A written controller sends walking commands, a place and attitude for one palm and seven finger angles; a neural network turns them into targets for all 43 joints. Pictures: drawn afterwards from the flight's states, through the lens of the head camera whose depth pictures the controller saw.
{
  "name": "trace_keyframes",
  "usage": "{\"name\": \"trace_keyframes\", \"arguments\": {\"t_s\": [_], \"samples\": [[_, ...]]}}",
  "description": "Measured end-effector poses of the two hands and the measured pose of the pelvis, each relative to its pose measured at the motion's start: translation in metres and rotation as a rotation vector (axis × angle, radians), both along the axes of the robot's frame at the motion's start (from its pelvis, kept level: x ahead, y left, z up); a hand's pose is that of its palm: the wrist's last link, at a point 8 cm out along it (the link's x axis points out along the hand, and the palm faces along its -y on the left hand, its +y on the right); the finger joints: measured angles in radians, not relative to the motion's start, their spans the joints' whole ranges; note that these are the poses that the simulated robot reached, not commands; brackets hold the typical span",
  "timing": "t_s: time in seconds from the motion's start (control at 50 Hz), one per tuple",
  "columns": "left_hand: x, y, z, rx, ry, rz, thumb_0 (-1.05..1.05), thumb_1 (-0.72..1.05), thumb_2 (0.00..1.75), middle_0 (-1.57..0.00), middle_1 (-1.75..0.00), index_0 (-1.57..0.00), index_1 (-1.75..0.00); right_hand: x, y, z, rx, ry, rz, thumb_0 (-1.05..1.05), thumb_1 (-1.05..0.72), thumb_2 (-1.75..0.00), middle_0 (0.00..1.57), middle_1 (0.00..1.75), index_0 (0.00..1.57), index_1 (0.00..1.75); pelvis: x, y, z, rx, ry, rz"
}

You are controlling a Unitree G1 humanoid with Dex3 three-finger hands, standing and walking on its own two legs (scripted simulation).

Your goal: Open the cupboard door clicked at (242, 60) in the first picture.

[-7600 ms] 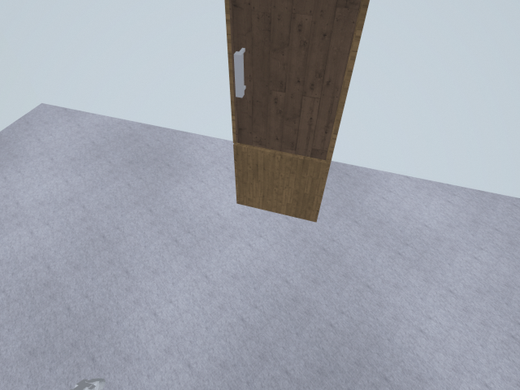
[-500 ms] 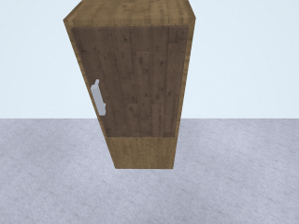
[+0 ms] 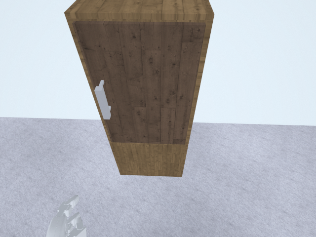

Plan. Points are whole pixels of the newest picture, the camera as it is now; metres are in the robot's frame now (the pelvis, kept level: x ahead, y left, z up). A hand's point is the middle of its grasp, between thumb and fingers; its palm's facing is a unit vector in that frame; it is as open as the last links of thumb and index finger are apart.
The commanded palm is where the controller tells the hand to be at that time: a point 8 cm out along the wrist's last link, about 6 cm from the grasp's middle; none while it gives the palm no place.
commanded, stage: raise the hand with hooked fingers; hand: left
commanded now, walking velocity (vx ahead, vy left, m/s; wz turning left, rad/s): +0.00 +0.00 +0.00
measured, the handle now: (104, 100) +0.58 +0.24 -0.02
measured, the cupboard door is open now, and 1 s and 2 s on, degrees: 0 0 0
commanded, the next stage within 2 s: move the hooked fingers beside the handle in 1.94 s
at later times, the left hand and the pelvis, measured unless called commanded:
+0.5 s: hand (87, 224) +0.16 +0.18 -0.03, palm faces -0.04 -0.99 -0.10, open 10.0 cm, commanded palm +0.14 +0.25 -0.04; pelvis -0.06 -0.03 -0.10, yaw +1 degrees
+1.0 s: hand (69, 207) +0.20 +0.24 -0.03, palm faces -0.04 -1.00 -0.05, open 13.0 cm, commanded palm +0.18 +0.30 -0.02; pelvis -0.05 +0.01 -0.07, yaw +0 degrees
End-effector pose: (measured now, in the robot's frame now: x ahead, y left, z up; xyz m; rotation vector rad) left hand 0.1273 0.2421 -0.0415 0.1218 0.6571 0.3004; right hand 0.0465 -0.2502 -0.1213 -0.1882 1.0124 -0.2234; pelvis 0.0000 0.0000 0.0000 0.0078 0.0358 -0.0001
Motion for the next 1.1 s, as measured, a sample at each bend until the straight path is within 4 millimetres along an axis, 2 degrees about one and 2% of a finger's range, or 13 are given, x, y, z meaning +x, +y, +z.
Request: {"name": "trace_keyframes", "arguments": {"t_s": [0.06, 0.12, 0.2, 0.26, 0.32, 0.4, 0.48, 0.54, 0.64, 0.74, 0.82, 0.94, 1.1], "samples": [[0.050, -0.008, 0.041, -0.002, -0.317, -0.090, 0.02, 0.86, 0.86, -0.21, -0.36, -0.20, -0.35, 0.044, -0.017, 0.014, -0.039, -0.188, 0.036, 0.03, -0.92, -0.90, 0.20, 0.30, 0.20, 0.29, -0.007, -0.003, -0.008, -0.001, 0.050, 0.005], [0.066, -0.023, 0.051, -0.067, -0.547, -0.201, 0.01, 0.79, 0.83, -0.21, -0.40, -0.20, -0.39, 0.083, -0.029, 0.030, -0.066, -0.348, 0.075, 0.02, -0.91, -0.90, 0.20, 0.30, 0.20, 0.29, -0.016, -0.011, -0.022, 0.008, 0.111, -0.014], [0.039, -0.033, 0.018, -0.134, -0.610, -0.325, 0.00, 0.70, 0.80, -0.22, -0.45, -0.21, -0.44, 0.124, -0.035, 0.042, -0.097, -0.490, 0.164, 0.02, -0.91, -0.90, 0.20, 0.30, 0.20, 0.29, -0.026, -0.022, -0.047, 0.013, 0.168, -0.016], [0.005, -0.023, -0.017, -0.145, -0.517, -0.293, 0.00, 0.62, 0.77, -0.23, -0.49, -0.22, -0.49, 0.146, -0.033, 0.039, -0.113, -0.539, 0.231, 0.02, -0.91, -0.90, 0.20, 0.30, 0.20, 0.29, -0.033, -0.028, -0.065, 0.008, 0.197, -0.005], [-0.023, -0.005, -0.030, -0.103, -0.486, -0.196, 0.01, 0.55, 0.74, -0.24, -0.54, -0.23, -0.53, 0.156, -0.024, 0.025, -0.104, -0.548, 0.281, 0.01, -0.91, -0.90, 0.20, 0.30, 0.20, 0.29, -0.039, -0.031, -0.079, -0.010, 0.215, 0.012], [-0.025, 0.008, -0.007, -0.004, -0.629, -0.178, 0.01, 0.45, 0.70, -0.24, -0.60, -0.23, -0.59, 0.149, -0.005, -0.008, -0.059, -0.497, 0.320, 0.01, -0.90, -0.90, 0.20, 0.30, 0.20, 0.29, -0.047, -0.034, -0.094, -0.039, 0.228, 0.030], [0.008, -0.001, 0.012, -0.012, -0.730, -0.339, 0.01, 0.36, 0.66, -0.24, -0.66, -0.23, -0.65, 0.119, 0.012, -0.041, 0.010, -0.409, 0.296, 0.01, -0.90, -0.90, 0.20, 0.30, 0.20, 0.30, -0.056, -0.032, -0.100, -0.057, 0.231, 0.034], [0.036, -0.007, 0.007, -0.085, -0.643, -0.440, 0.01, 0.29, 0.63, -0.24, -0.70, -0.24, -0.70, 0.087, 0.016, -0.055, 0.051, -0.335, 0.225, 0.02, -0.90, -0.90, 0.20, 0.30, 0.20, 0.30, -0.061, -0.030, -0.098, -0.054, 0.231, 0.024], [0.047, 0.005, 0.002, -0.152, -0.482, -0.367, 0.00, 0.17, 0.58, -0.26, -0.78, -0.25, -0.77, 0.035, 0.008, -0.051, 0.056, -0.234, 0.097, 0.02, -0.90, -0.90, 0.20, 0.30, 0.20, 0.30, -0.060, -0.023, -0.082, -0.032, 0.224, -0.002], [0.033, 0.033, 0.022, -0.042, -0.569, -0.233, 0.00, 0.06, 0.53, -0.27, -0.85, -0.26, -0.84, 0.009, -0.008, -0.040, -0.010, -0.181, 0.068, 0.02, -0.90, -0.90, 0.20, 0.30, 0.20, 0.30, -0.057, -0.014, -0.073, -0.030, 0.223, -0.007], [0.030, 0.044, 0.020, -0.012, -0.618, -0.253, 0.00, -0.04, 0.49, -0.27, -0.91, -0.26, -0.90, 0.010, -0.017, -0.035, -0.067, -0.173, 0.100, 0.02, -0.90, -0.90, 0.20, 0.30, 0.20, 0.30, -0.058, -0.008, -0.076, -0.039, 0.227, 0.006], [0.045, 0.044, 0.003, -0.103, -0.564, -0.364, 0.00, -0.18, 0.43, -0.28, -1.00, -0.27, -1.00, 0.034, -0.013, -0.020, -0.115, -0.244, 0.124, 0.02, -0.90, -0.90, 0.20, 0.30, 0.20, 0.30, -0.058, 0.002, -0.075, -0.050, 0.218, 0.005], [0.060, 0.072, 0.036, -0.052, -0.661, -0.284, -0.01, -0.36, 0.35, -0.30, -1.12, -0.29, -1.11, 0.071, 0.021, 0.002, -0.065, -0.344, 0.191, 0.02, -0.90, -0.90, 0.20, 0.30, 0.20, 0.30, -0.048, 0.011, -0.065, -0.061, 0.202, 0.009]]}}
